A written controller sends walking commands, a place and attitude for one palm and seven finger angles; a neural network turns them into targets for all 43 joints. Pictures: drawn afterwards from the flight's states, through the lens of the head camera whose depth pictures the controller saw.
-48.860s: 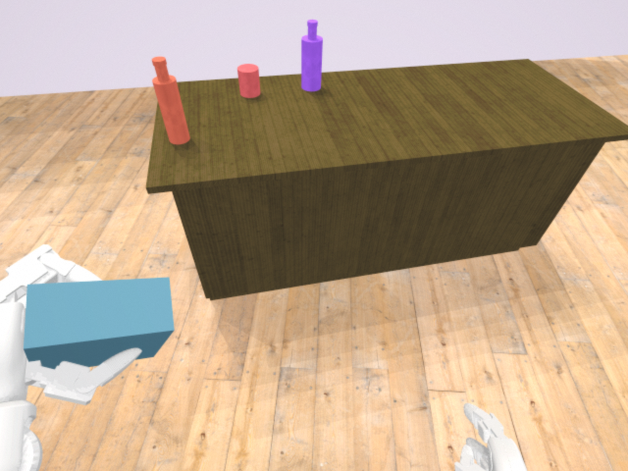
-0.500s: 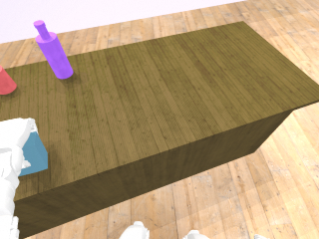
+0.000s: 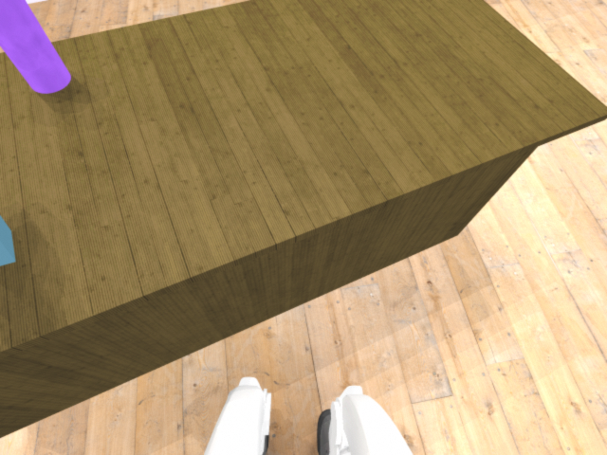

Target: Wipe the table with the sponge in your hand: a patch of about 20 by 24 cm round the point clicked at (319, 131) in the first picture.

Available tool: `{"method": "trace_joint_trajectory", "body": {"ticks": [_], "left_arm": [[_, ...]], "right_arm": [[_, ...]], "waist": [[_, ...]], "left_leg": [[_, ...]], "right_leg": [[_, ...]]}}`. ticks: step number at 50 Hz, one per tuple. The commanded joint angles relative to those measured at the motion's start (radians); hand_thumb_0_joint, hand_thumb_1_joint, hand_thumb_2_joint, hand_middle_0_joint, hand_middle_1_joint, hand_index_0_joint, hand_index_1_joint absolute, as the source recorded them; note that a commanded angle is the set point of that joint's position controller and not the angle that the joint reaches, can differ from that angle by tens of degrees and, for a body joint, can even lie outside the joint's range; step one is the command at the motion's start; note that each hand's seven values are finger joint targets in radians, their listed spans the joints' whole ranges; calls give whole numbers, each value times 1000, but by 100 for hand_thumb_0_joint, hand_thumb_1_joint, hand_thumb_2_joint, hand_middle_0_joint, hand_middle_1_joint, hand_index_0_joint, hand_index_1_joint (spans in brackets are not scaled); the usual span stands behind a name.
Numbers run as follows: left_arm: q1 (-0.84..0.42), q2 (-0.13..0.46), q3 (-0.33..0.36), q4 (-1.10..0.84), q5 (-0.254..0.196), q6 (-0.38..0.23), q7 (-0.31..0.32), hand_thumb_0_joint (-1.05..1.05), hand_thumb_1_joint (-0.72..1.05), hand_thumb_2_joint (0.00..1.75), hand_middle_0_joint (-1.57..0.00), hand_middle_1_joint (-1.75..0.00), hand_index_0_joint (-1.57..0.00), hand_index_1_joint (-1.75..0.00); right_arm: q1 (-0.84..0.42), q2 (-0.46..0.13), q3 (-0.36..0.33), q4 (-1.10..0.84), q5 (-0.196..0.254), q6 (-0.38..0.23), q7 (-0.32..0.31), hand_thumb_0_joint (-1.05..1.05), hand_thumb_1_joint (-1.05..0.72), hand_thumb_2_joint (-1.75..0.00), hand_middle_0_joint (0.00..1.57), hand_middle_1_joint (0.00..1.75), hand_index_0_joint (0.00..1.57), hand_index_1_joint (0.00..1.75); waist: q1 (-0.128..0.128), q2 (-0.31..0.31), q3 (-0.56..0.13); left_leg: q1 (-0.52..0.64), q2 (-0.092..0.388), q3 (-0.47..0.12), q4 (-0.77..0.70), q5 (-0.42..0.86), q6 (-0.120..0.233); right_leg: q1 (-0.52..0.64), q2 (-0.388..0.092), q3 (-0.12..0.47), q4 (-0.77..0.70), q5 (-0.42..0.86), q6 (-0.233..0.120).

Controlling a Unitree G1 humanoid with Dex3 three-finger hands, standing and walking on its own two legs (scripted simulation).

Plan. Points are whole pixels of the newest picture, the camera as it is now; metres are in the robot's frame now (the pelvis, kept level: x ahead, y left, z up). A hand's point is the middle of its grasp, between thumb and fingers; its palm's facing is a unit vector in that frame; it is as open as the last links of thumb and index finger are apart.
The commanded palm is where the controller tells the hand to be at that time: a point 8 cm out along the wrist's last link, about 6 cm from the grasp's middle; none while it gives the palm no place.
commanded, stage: wipe forward along the first lane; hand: left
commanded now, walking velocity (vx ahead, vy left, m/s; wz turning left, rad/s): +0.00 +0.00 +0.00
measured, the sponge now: out of the picture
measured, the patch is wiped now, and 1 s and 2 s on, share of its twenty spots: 0.90 0.90 0.90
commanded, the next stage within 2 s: slide across to the middle lane in 0.72 s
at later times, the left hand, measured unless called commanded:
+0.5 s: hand out of the picture +0.43 +0.48 +0.05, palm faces -0.22 +0.03 -0.97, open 9.4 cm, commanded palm +0.46 +0.45 +0.07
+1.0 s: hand out of the picture +0.46 +0.50 +0.05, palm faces -0.24 +0.05 -0.97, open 9.4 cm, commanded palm +0.50 +0.44 +0.09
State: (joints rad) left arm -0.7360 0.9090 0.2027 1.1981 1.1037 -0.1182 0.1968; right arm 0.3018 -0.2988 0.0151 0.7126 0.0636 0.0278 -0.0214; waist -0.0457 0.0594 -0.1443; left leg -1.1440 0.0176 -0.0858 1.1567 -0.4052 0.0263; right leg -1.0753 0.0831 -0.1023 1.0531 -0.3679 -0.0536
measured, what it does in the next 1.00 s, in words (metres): shifts its weight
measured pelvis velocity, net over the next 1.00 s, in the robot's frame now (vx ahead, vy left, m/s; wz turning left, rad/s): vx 0.04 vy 0.03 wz -0.03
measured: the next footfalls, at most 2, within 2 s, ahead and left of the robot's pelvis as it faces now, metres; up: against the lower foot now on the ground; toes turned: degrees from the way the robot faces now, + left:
none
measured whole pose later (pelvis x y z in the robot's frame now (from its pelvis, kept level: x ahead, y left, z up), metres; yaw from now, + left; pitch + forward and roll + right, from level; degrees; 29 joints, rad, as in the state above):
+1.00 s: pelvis +0.04 +0.03 +0.00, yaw -2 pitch +28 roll -7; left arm -0.84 1.02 0.21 1.17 1.12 -0.17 0.10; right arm 0.31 -0.29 0.03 0.68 0.05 0.13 -0.04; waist -0.06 0.04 -0.14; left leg -1.18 0.00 -0.07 1.15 -0.45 0.05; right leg -1.09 0.08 -0.08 1.01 -0.40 -0.01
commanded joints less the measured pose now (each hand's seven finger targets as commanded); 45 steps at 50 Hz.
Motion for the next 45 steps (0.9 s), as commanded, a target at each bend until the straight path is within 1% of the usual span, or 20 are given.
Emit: {"method": "trace_joint_trajectory", "body": {"ticks": [1, 5, 7, 9, 11, 12, 13, 16, 18, 21, 23, 24, 26, 27, 31, 33, 36, 40, 43, 45], "left_arm": [[-283, 333, 30, -126, 1, 19, 10, 0, 10, 130, -120, -160, -120, -160], [-265, 368, 66, -129, -16, -8, -6, 0, 10, 130, -120, -160, -120, -160], [-272, 382, 83, -143, -5, -23, -2, 0, 10, 130, -120, -160, -120, -160], [-254, 361, 69, -114, 2, -20, 7, 0, 10, 130, -120, -160, -120, -160], [-292, 326, 34, -128, 7, -16, 14, 0, 10, 130, -120, -160, -120, -160], [-313, 331, 36, -140, 14, -19, 14, 0, 10, 130, -120, -160, -120, -160], [-284, 337, 49, -133, 12, -17, 17, 0, 10, 130, -120, -160, -120, -160], [-301, 334, 42, -115, -8, -1, 12, 0, 10, 130, -120, -160, -120, -160], [-302, 334, 42, -121, -6, -5, 3, 0, 10, 130, -120, -160, -120, -160], [-298, 315, 27, -115, 5, -5, -1, 0, 10, 130, -120, -160, -120, -160], [-323, 324, 27, -123, 6, -12, -7, 0, 10, 130, -120, -160, -120, -160], [-313, 349, 50, -114, 5, -16, -7, 0, 10, 130, -120, -160, -120, -160], [-325, 350, 41, -112, 9, -19, -9, 0, 10, 130, -120, -160, -120, -160], [-346, 360, 46, -121, 13, -24, -11, 0, 10, 130, -120, -160, -120, -160], [-361, 344, 20, -103, 22, -18, -13, 0, 10, 130, -120, -160, -120, -160], [-375, 356, 27, -115, 20, -20, -21, 0, 10, 130, -120, -160, -120, -160], [-365, 372, 37, -105, 12, -18, -37, 0, 10, 130, -120, -160, -120, -160], [-386, 408, 54, -120, 17, -38, -53, 0, 10, 130, -120, -160, -120, -160], [-358, 399, 62, -145, 18, -54, -55, 0, 10, 130, -120, -160, -120, -160], [-372, 365, 49, -176, 10, -57, -47, 0, 10, 130, -120, -160, -120, -160]], "right_arm": [[121, -187, -51, -69, -1, -20, -28, 0, -90, -90, 20, 30, 20, 30], [123, -187, -44, -73, -1, -14, -30, 0, -90, -90, 20, 30, 20, 30], [129, -193, -46, -66, -8, -8, -29, 0, -90, -90, 20, 30, 20, 30], [129, -194, -46, -65, -7, -4, -29, 0, -90, -90, 20, 30, 20, 30], [133, -191, -48, -66, -6, -5, -31, 0, -90, -90, 20, 30, 20, 30], [140, -195, -51, -60, -11, -3, -31, 0, -90, -90, 20, 30, 20, 30], [146, -194, -52, -59, -10, 2, -31, 0, -90, -90, 20, 30, 20, 30], [148, -194, -47, -59, -8, 10, -32, 0, -90, -90, 20, 30, 20, 30], [151, -195, -49, -57, -10, 13, -32, 0, -90, -90, 20, 30, 20, 30], [151, -194, -46, -58, -12, 22, -32, 0, -90, -90, 20, 30, 20, 30], [153, -195, -47, -57, -12, 27, -34, 0, -90, -90, 20, 30, 20, 30], [154, -199, -44, -56, -15, 31, -34, 0, -90, -90, 20, 30, 20, 30], [148, -199, -40, -63, -13, 35, -33, 0, -90, -90, 20, 30, 20, 30], [150, -202, -41, -60, -17, 37, -33, 0, -90, -90, 20, 30, 20, 30], [154, -202, -39, -69, -14, 45, -36, 0, -90, -90, 20, 30, 20, 30], [165, -205, -41, -65, -16, 49, -36, 0, -90, -90, 20, 30, 20, 30], [167, -204, -37, -69, -17, 62, -37, 0, -90, -90, 20, 30, 20, 30], [170, -210, -34, -69, -20, 79, -38, 0, -90, -90, 20, 30, 20, 30], [181, -205, -41, -71, -23, 90, -34, 0, -90, -90, 20, 30, 20, 30], [183, -201, -49, -71, -22, 92, -33, 0, -90, -90, 20, 30, 20, 30]], "waist": [[-39, 23, -298], [-32, 9, -308], [-23, 47, -328], [-33, 17, -295], [-48, 32, -289], [-48, 67, -310], [-37, 59, -336], [-54, 2, -318], [-46, 47, -339], [-52, 38, -321], [-62, 30, -339], [-52, 23, -333], [-57, 31, -315], [-56, 68, -323], [-70, 47, -319], [-69, 71, -359], [-67, 48, -361], [-67, 70, -378], [-55, 101, -410], [-64, 105, -410]], "left_leg": [[145, -44, 22, -164, -159, 56], [127, -40, 25, -142, -130, 58], [156, -37, 15, -142, -100, 56], [155, -33, 9, -146, -119, 55], [167, -33, 5, -153, -134, 53], [204, -29, -4, -157, -102, 50], [226, -29, -7, -157, -74, 50], [190, -31, 6, -151, -63, 53], [232, -29, 1, -151, -19, 50], [245, -26, -5, -155, -3, 47], [257, -22, -6, -146, 21, 48], [245, -22, -3, -144, 26, 48], [237, -24, -4, -146, 7, 46], [261, -21, -9, -147, 31, 43], [278, -19, -18, -156, 26, 39], [320, -16, -22, -152, 69, 37], [301, -18, -9, -140, 107, 41], [316, -14, -11, -127, 145, 39], [364, -13, -14, -131, 195, 31], [402, -9, -24, -149, 197, 25]], "right_leg": [[203, 1, 120, -222, -160, -1], [207, 4, 124, -211, -134, 0], [182, 9, 108, -190, -108, -8], [146, 10, 99, -190, -115, -4], [120, 9, 94, -190, -117, -3], [107, 9, 85, -178, -89, -9], [110, 12, 83, -174, -70, -10], [142, 12, 86, -189, -61, -3], [125, 11, 82, -179, -33, -7], [110, 15, 74, -181, -23, -10], [104, 15, 75, -175, -10, -8], [113, 14, 73, -173, -5, -9], [101, 16, 71, -171, -20, -10], [85, 14, 70, -163, -9, -15], [67, 15, 64, -167, -10, -12], [65, 14, 65, -164, 10, -13], [95, 16, 66, -168, 36, -11], [81, 19, 67, -156, 50, -13], [84, 22, 65, -154, 71, -18], [74, 22, 59, -167, 63, -17]]}}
